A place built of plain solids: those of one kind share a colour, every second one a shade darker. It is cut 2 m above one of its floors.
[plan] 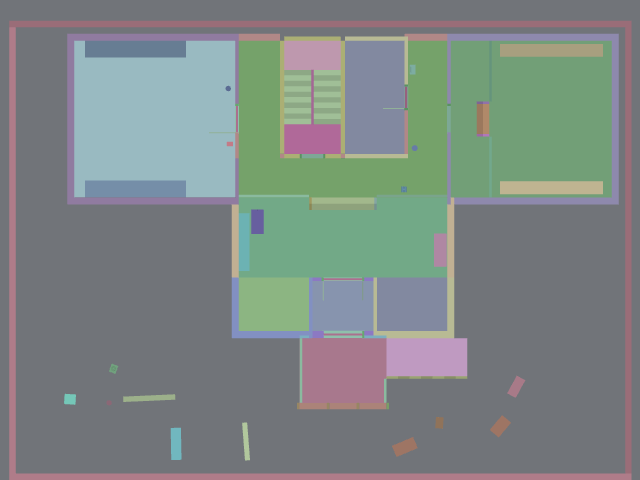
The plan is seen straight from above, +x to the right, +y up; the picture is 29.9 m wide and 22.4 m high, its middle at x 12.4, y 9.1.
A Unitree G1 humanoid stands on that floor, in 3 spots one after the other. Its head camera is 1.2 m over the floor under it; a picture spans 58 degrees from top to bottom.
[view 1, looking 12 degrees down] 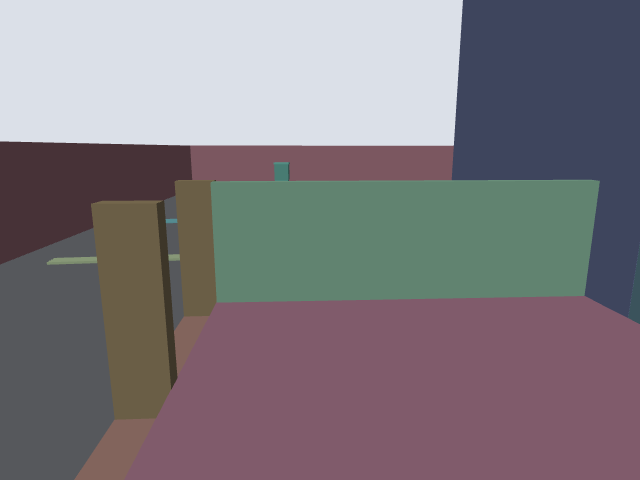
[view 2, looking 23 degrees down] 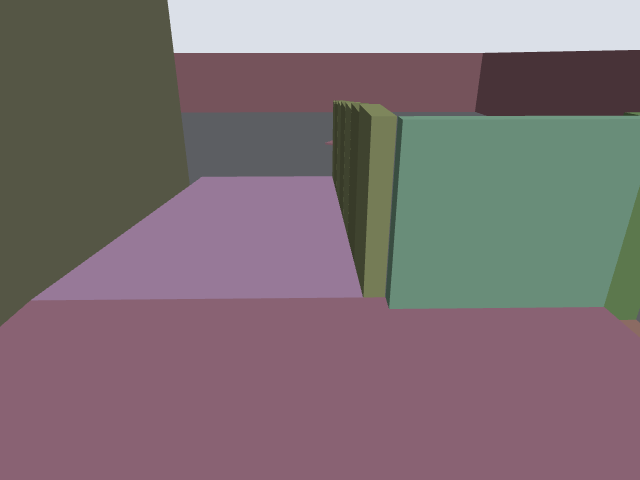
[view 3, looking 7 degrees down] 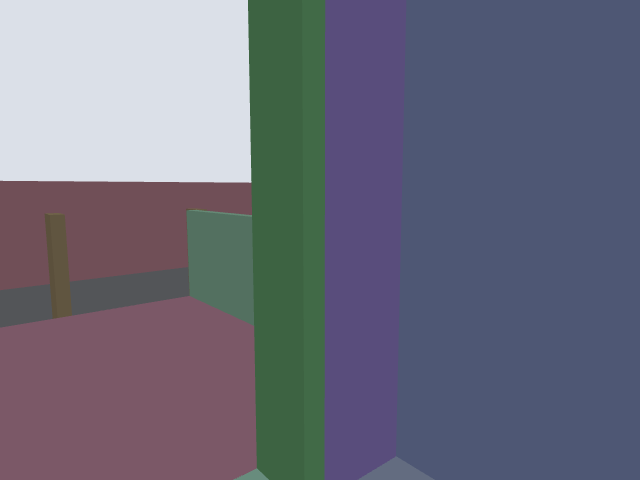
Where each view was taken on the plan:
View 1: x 14.86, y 2.15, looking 177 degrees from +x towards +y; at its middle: guard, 3.37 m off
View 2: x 13.47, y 3.01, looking -1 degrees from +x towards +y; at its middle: ramp_tramp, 3.28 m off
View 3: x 13.47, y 6.02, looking -130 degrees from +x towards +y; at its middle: jamb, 1.53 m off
